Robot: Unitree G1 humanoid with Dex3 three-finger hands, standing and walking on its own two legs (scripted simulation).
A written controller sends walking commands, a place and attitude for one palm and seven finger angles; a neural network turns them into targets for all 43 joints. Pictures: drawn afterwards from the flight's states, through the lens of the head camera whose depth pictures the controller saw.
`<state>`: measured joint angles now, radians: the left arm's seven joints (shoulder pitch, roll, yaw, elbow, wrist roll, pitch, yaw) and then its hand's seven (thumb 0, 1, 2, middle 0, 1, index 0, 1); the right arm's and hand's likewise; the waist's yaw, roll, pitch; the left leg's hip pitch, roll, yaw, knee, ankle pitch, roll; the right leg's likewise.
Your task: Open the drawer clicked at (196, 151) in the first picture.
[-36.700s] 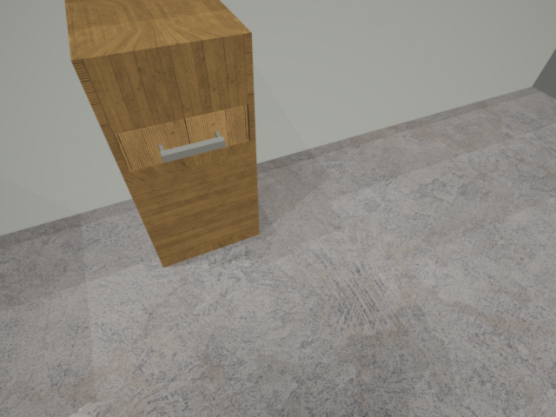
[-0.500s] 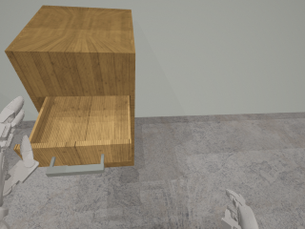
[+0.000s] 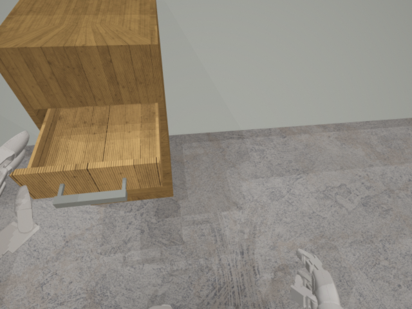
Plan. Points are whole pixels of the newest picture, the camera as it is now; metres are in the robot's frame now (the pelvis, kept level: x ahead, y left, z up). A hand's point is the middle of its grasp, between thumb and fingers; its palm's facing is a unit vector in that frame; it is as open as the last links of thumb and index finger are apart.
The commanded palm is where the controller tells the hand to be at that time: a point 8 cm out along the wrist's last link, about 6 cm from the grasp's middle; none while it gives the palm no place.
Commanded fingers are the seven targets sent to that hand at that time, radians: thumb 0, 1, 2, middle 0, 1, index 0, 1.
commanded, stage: step back with the hand held close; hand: left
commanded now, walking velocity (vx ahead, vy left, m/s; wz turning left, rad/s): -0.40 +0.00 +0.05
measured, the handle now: (92, 191) +0.42 +0.35 -0.17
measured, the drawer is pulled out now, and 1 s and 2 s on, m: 0.25 0.25 0.25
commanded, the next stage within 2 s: stop stepping back and stand still in 0.14 s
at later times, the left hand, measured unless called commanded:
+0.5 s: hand out of the picture +0.06 +0.15 +0.18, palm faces +0.39 -0.78 -0.50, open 7.4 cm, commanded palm +0.01 +0.19 +0.17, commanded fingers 0.00 0.90 0.90 -0.20 -0.30 -0.20 -0.30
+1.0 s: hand out of the picture +0.00 +0.18 +0.16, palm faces +0.52 -0.72 -0.46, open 7.4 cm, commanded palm -0.05 +0.20 +0.17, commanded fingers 0.00 0.90 0.90 -0.20 -0.30 -0.20 -0.30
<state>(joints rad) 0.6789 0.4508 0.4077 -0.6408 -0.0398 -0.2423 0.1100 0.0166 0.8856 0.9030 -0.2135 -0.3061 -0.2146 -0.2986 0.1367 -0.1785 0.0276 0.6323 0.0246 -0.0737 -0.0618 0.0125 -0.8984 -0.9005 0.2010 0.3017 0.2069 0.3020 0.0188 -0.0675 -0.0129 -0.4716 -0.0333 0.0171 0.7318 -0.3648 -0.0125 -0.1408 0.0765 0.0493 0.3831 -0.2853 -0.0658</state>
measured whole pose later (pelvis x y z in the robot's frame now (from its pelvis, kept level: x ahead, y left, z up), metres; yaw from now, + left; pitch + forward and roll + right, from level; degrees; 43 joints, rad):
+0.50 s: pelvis -0.12 -0.09 +0.00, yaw +1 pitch +1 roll +4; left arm 0.67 0.39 0.38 -0.59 -0.03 -0.21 0.16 0.02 0.88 0.90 -0.21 -0.31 -0.22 -0.30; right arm 0.26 -0.22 -0.01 0.64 0.00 -0.07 -0.06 0.01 -0.90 -0.90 0.20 0.30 0.21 0.30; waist -0.01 -0.04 -0.04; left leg -0.52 -0.02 -0.01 1.06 -0.29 -0.03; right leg -0.29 -0.01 -0.04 0.46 -0.20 -0.07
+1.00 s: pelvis -0.15 -0.09 -0.02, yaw +6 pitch +0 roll +1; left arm 0.61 0.37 0.37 -0.51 0.00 -0.20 0.17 0.02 0.89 0.90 -0.21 -0.31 -0.21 -0.30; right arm 0.26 -0.18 0.00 0.63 0.00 -0.12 -0.06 0.01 -0.90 -0.90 0.20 0.30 0.20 0.30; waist 0.01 0.01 -0.08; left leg -0.27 0.03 0.00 0.67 -0.41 0.00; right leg -0.29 0.04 -0.10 0.59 -0.31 -0.07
